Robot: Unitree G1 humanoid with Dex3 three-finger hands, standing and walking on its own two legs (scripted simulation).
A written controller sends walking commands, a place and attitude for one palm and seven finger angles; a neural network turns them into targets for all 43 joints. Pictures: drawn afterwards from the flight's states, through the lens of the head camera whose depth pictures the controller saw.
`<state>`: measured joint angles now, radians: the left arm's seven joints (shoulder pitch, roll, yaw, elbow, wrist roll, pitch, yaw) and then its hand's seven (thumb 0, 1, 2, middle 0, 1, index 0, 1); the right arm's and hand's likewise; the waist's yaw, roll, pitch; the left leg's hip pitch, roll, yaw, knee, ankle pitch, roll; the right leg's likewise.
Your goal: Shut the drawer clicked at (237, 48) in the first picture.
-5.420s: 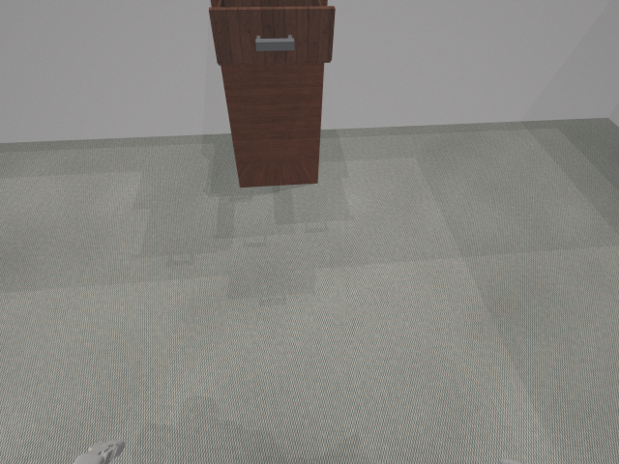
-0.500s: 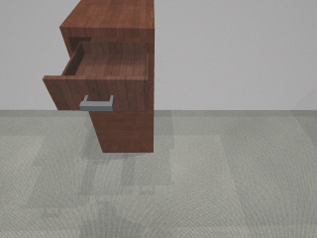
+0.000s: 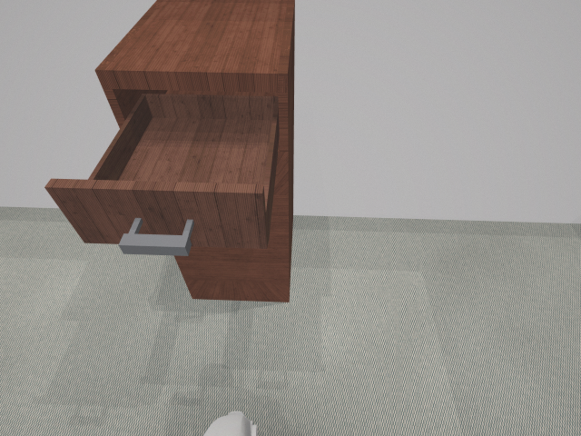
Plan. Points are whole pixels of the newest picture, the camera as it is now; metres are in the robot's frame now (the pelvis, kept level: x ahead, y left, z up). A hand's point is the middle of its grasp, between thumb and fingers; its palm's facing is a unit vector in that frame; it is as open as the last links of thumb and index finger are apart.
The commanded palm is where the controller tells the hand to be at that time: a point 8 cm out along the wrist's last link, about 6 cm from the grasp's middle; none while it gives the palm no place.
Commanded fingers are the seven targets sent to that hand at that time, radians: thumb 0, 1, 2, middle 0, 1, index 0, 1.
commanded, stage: take the last steps up to it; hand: left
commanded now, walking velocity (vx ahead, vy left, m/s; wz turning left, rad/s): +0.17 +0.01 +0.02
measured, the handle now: (159, 234) +0.39 +0.25 +0.04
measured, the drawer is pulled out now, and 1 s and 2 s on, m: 0.29 0.29 0.29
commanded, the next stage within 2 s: come to a stop and stand still in 0.06 s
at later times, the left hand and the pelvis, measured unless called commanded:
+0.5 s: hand out of the picture +0.12 +0.24 -0.19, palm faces +0.01 -0.98 -0.20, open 7.3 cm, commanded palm none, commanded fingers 0.00 0.90 0.90 -0.20 -0.30 -0.20 -0.30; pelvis +0.07 +0.04 +0.00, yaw -3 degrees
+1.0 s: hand out of the picture +0.09 +0.15 -0.18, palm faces -0.04 -0.97 -0.25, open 7.3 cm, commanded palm none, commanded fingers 0.00 0.90 0.90 -0.20 -0.30 -0.20 -0.30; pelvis +0.05 -0.03 -0.02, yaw -2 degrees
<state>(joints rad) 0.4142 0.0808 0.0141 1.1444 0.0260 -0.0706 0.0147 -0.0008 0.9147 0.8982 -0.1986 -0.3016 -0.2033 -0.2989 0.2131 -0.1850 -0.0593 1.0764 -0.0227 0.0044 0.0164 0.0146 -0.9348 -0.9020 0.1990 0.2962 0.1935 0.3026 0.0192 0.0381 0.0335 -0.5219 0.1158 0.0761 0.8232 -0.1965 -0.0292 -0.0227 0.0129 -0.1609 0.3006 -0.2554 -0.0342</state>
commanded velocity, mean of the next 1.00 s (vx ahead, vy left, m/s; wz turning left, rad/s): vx -0.04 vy -0.05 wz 0.00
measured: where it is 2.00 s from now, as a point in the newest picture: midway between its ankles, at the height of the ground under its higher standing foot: outside the picture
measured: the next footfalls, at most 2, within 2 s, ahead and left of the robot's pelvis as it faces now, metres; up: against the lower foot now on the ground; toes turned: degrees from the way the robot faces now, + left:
left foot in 0.12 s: +0.15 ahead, +0.12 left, +0.00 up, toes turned +2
right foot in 0.66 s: +0.09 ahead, -0.14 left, +0.00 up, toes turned -6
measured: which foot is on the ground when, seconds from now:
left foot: up 0.00-0.10, down 0.12-1.00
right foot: down 0.00-0.14, up 0.16-0.64, down 0.66-1.00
